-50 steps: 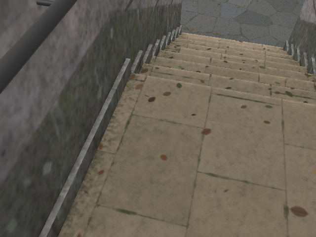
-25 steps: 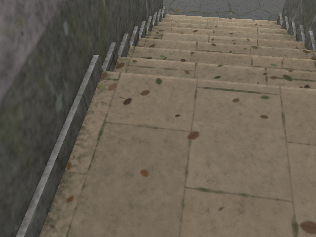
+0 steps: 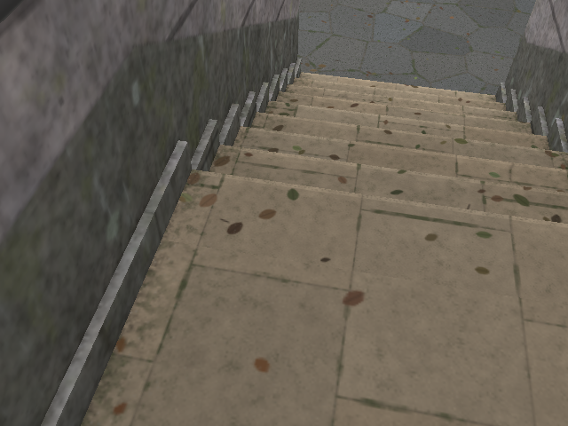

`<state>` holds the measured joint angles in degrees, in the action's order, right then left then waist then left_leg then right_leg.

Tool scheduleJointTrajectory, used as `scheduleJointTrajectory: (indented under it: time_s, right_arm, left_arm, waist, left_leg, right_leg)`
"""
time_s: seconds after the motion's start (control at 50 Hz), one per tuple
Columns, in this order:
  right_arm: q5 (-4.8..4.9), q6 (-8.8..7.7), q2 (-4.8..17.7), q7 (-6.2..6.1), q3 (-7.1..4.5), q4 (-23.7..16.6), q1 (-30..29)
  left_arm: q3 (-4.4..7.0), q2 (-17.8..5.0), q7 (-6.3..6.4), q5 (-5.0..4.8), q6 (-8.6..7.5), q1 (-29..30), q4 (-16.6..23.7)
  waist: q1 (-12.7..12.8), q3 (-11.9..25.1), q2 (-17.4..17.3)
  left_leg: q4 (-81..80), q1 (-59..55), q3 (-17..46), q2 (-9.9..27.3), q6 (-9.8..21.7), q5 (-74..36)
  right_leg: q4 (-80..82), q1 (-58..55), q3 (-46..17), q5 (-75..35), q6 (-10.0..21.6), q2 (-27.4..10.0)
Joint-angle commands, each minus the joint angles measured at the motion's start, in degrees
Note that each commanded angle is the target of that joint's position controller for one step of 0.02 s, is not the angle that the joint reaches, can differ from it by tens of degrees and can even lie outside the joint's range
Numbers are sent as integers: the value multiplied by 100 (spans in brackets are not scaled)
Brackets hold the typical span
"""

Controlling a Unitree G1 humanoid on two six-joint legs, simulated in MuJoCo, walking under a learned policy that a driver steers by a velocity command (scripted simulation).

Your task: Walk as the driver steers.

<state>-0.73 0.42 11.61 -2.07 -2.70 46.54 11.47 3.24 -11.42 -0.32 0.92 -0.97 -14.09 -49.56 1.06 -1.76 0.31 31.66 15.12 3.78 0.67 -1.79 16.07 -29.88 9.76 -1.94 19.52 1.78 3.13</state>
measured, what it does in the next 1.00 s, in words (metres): walks ahead, turning right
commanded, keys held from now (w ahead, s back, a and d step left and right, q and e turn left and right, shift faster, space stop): no key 0.08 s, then e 0.36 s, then w+e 0.34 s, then w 0.22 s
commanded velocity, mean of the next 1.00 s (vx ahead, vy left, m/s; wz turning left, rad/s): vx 0.18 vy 0.00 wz -0.36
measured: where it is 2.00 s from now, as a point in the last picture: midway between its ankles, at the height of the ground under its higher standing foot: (435, 373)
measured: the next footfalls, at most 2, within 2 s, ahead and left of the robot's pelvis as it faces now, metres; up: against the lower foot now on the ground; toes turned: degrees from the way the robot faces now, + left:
left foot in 1.04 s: +0.33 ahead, -0.08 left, +0.00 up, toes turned -27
right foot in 1.52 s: +0.50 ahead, -0.43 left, +0.00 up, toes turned -24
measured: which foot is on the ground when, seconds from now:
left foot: down 0.00-0.52, up 0.54-1.00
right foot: down 0.00-1.00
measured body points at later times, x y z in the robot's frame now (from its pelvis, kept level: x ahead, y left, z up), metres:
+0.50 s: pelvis -0.02 -0.03 -0.01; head +0.00 -0.06 +0.44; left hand +0.15 +0.23 -0.10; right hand +0.06 -0.33 -0.13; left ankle +0.01 +0.14 -0.73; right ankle -0.06 -0.13 -0.71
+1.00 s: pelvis +0.13 -0.11 +0.00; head +0.15 -0.15 +0.45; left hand +0.20 +0.15 -0.11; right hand +0.28 -0.42 -0.07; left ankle +0.30 -0.05 -0.71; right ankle -0.06 -0.14 -0.73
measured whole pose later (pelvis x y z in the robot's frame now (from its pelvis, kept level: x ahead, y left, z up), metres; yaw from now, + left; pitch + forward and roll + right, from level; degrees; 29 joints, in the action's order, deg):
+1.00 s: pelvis +0.13 -0.11 +0.00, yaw -24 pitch +4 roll +2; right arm 0.5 -6.2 14.7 2.3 -3.4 39.5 -1.4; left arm 2.9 -13.2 2.3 -1.7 -1.1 -28.7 -45.8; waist 5.5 0.4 -1.3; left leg 31.5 31.2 0.2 -2.1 0.5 4.2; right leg -20.0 -1.5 -13.9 23.7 5.5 4.6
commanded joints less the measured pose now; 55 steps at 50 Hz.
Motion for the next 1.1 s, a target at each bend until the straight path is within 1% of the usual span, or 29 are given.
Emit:
scheduleJointTrajectory:
  time_s: [0.02,0.1,0.16,0.22,0.28,0.32,0.34,0.36,0.38,0.4,0.44,0.48,0.5,0.52,0.54,0.56,0.58,0.6,0.62,0.66,0.72,0.84,0.94,0.98,1.02,1.04,1.06,1.08,1.1]
  right_arm:
    - [30,-47,691,-59,-167,-260,-33]
    - [-22,8,657,-76,-154,-91,24]
    - [33,14,902,-195,-247,-157,-86]
    - [16,44,1002,-305,-328,-187,2]
    - [28,62,1001,-279,-387,-222,153]
    - [38,16,1108,-194,-464,-211,358]
    - [1,-31,1222,-131,-487,-246,322]
    - [-8,-74,1228,-107,-468,-375,-5]
    - [17,-122,1278,-127,-434,-463,-122]
    - [64,-195,1346,-139,-426,-473,-240]
    - [131,-201,1564,-154,-483,-477,-692]
    - [221,-19,1474,-101,-476,-497,-762]
    - [173,46,1233,-59,-404,-496,-709]
    - [92,74,923,-23,-323,-517,-605]
    - [8,79,467,53,-185,-812,-876]
    - [116,-122,452,80,-145,-1155,-1036]
    - [377,-317,807,97,-200,-1361,-1517]
    - [392,-423,1180,73,-309,-1234,-1503]
    - [209,-474,1156,21,-326,-1014,-1264]
    - [0,-516,1153,25,-356,-773,-902]
    - [-16,-586,834,168,-272,-819,-1124]
    - [32,-666,604,342,-177,-1064,-1889]
    - [138,-768,617,466,-123,-1318,-2358]
    - [149,-803,674,455,-132,-1308,-2162]
    - [109,-802,955,419,-259,-1065,-1192]
    - [62,-791,1228,408,-359,-812,-171]
    - [21,-733,1593,346,-420,-662,1018]
    - [72,-700,1693,416,-453,-344,1404]
    - [197,-719,1119,394,-318,-397,1048]
  left_arm:
    - [156,-559,12,-19,-53,-183,183]
    - [173,-519,18,-50,0,-243,96]
    - [254,-803,49,-106,-2,85,325]
    - [302,-849,115,-169,46,277,604]
    - [309,-817,149,-169,108,207,810]
    - [297,-770,180,-192,198,227,1011]
    - [291,-728,167,-189,249,165,1121]
    - [310,-734,154,-167,304,0,1157]
    - [360,-861,153,-197,341,1,1268]
    - [363,-864,152,-215,362,83,1413]
    - [276,-699,133,-111,399,-22,1430]
    - [286,-657,36,-274,422,-237,1256]
    - [342,-704,-19,-320,439,-623,1034]
    - [389,-753,-60,-309,427,-1175,777]
    - [467,-1345,-38,-226,312,-1670,805]
    - [435,-1851,-98,-176,70,-1346,1286]
    - [467,-1831,-78,-40,-78,-1109,1341]
    - [362,-1584,-21,-53,-135,-832,1303]
    - [298,-1420,64,-127,-105,-523,1347]
    - [246,-1285,196,-161,-40,-311,1398]
    - [194,-1088,284,-192,-47,-933,1187]
    - [162,-970,319,-213,-61,-1610,779]
    - [176,-1002,288,-273,-73,-1822,567]
    - [180,-1018,269,-267,-62,-1713,537]
    - [189,-1109,264,-277,-55,-1328,611]
    - [204,-1184,224,-239,-93,-965,751]
    - [106,-879,192,-126,-157,-923,866]
    - [-11,-346,182,-275,-211,-1934,708]
    - [120,-1021,188,-336,-269,-1648,594]
  waist:
    - [-33,364,-73]
    - [-44,259,-14]
    - [-114,181,-24]
    - [-102,316,71]
    - [-121,316,-240]
    - [-193,431,-615]
    - [-127,555,-969]
    - [-38,620,-1372]
    - [-62,539,-1314]
    - [4,390,-1089]
    - [199,404,-848]
    - [202,648,-1061]
    - [304,619,-811]
    - [433,470,4]
    - [554,70,1985]
    - [389,113,2163]
    - [399,-301,1484]
    - [180,-513,810]
    - [-2,-397,459]
    - [-151,-175,612]
    - [26,63,376]
    - [398,-96,652]
    - [590,-306,700]
    - [445,-225,810]
    - [-162,289,845]
    - [-654,895,706]
    - [-1023,1904,-41]
    - [-512,2471,-2031]
    - [-568,1526,-1262]
  left_leg:
    - [-228,-649,244,247,156,-2084]
    - [-261,-733,183,209,139,-1906]
    - [-132,-780,59,200,108,-1815]
    - [15,-656,12,253,166,-1629]
    - [-111,-581,146,459,341,-1067]
    - [-469,-739,580,960,682,-873]
    - [-764,-752,1131,1486,1041,-1093]
    - [-991,-583,1627,2137,1490,-1573]
    - [-1183,-373,2001,2625,1804,-1712]
    - [-1281,-227,1881,2704,1697,-1580]
    - [-1092,79,678,2075,1002,-1656]
    - [-720,515,-411,1401,514,252]
    - [-242,1092,-757,1121,376,1309]
    - [908,1628,-1215,805,196,2077]
    - [3643,3257,-1310,270,-113,2758]
    - [4247,4131,-154,-120,-9,2291]
    - [4365,4546,313,29,172,1710]
    - [4203,4538,399,220,263,1012]
    - [3861,4156,435,371,234,346]
    - [3184,3278,286,367,12,-718]
    - [2295,2957,74,119,-128,-1472]
    - [566,2558,-106,-119,-96,-1852]
    - [89,2504,-301,-188,166,-1307]
    - [-107,2002,-405,-266,325,-968]
    - [-442,384,-543,-534,640,-1021]
    - [-481,-975,-280,-234,941,-1332]
    - [-443,-2833,1092,881,1399,-1109]
    - [-1136,-4168,3930,2203,2248,29]
    - [-1481,-3569,3980,2125,2064,745]
  right_leg:
    - [384,206,-298,-1819,-107,-376]
    - [450,298,-328,-1658,-99,-368]
    - [299,602,-523,-1965,24,-386]
    - [46,725,-776,-2175,236,-343]
    - [-277,1123,-940,-1585,352,-301]
    - [-901,1553,-717,-1139,249,-111]
    - [-1549,1626,-444,-680,150,44]
    - [-2428,1744,-195,882,46,48]
    - [-3460,2032,-265,1776,-42,-154]
    - [-3704,2257,-568,1920,-23,-475]
    - [-2550,1690,-251,1326,-9,-687]
    - [-1371,578,518,240,50,-313]
    - [-1067,-140,849,12,111,89]
    - [-639,-525,788,407,231,291]
    - [420,-684,-1771,1342,849,-893]
    - [1876,-543,-4579,1549,1862,-2016]
    - [2519,-286,-5440,2674,2174,-2370]
    - [2207,-234,-4902,2525,1827,-2298]
    - [1910,-131,-4115,1970,1450,-2005]
    - [1771,75,-2811,762,1075,-1363]
    - [1689,-389,-2126,-673,987,-1129]
    - [1618,-647,-1863,-1328,939,-1080]
    - [1321,-1093,-2079,-2158,992,-1303]
    - [1112,-1095,-2104,-2810,930,-1322]
    - [279,-828,-1874,-4973,727,-1092]
    - [-703,-334,-1654,-5362,561,-853]
    - [-2389,678,-1393,-3530,381,-449]
    - [-4071,2467,-1295,1245,72,549]
    - [-4624,3189,-1305,1219,87,102]
Velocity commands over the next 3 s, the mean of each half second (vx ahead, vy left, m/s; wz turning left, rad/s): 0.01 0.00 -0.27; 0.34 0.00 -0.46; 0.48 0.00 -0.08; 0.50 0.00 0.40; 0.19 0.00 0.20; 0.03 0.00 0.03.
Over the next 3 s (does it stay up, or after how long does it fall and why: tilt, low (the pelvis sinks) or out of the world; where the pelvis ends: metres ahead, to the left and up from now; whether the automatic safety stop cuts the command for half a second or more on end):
stays up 0.81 -0.37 0.00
